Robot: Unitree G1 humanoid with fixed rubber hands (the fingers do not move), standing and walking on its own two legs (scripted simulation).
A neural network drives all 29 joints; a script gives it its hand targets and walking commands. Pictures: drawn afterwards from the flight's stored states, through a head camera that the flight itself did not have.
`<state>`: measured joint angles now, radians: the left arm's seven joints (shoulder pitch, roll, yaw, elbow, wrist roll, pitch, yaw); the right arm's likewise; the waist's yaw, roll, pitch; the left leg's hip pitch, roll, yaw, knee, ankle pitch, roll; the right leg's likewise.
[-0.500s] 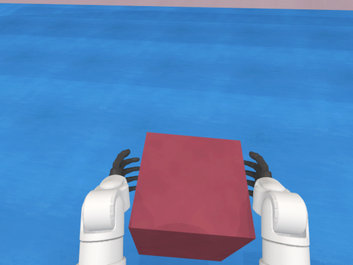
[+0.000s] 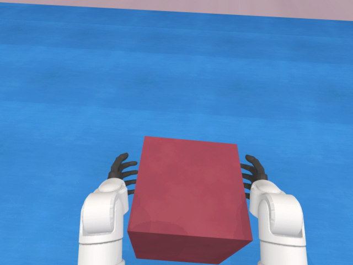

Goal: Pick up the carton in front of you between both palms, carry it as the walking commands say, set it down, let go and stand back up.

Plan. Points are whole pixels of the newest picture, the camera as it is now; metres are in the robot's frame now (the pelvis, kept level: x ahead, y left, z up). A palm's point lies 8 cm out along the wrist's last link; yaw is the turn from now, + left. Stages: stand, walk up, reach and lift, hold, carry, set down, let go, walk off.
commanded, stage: carry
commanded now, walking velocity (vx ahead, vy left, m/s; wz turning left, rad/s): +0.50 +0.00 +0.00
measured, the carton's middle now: (183, 204) +0.28 +0.00 -0.03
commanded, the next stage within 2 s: none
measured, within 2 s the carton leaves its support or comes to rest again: neither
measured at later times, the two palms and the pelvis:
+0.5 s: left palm (145, 82) +0.61 +0.12 +0.08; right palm (239, 81) +0.63 -0.18 +0.07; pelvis +0.34 -0.05 +0.00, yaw +4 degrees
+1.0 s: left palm (141, 33) +0.96 +0.17 +0.06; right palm (212, 33) +0.96 -0.13 +0.07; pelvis +0.68 +0.02 +0.00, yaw +0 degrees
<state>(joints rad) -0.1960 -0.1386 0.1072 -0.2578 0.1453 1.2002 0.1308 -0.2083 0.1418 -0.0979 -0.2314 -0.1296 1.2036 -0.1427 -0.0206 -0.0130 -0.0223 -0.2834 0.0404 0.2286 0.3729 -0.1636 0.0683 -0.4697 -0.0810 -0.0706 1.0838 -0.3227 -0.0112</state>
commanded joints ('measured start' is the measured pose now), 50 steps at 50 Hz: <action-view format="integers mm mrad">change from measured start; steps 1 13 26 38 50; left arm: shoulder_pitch -443 -439 -483 -444 -463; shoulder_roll -1068 -922 -1021 -935 -1069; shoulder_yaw -733 -712 -689 -668 -732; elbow -78 -121 -110 -59 -88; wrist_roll -451 -461 -484 -438 -453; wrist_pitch -34 27 1 35 -33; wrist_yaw -295 -294 -325 -312 -290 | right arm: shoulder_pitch -447 -412 -485 -453 -445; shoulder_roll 1047 897 1036 956 1052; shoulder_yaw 696 668 723 696 685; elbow -110 -136 -127 -82 -100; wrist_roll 464 423 438 444 462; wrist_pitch -31 19 -10 36 -25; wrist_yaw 339 317 300 316 340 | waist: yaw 7 13 30 22 6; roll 142 182 -110 -139 150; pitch -359 -204 -331 -223 -357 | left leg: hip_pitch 386 414 -329 -54 416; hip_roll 260 193 80 -36 252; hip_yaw -257 -39 -157 36 -235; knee -185 -52 539 52 -176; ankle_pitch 181 564 -67 125 249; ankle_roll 64 -5 -82 -45 59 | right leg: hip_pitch -134 72 560 597 -151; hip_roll -32 50 -218 -136 -27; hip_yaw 7 -166 82 -140 -4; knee -130 -623 -921 -687 -140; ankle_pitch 68 303 306 753 81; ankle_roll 15 -11 -129 -44 20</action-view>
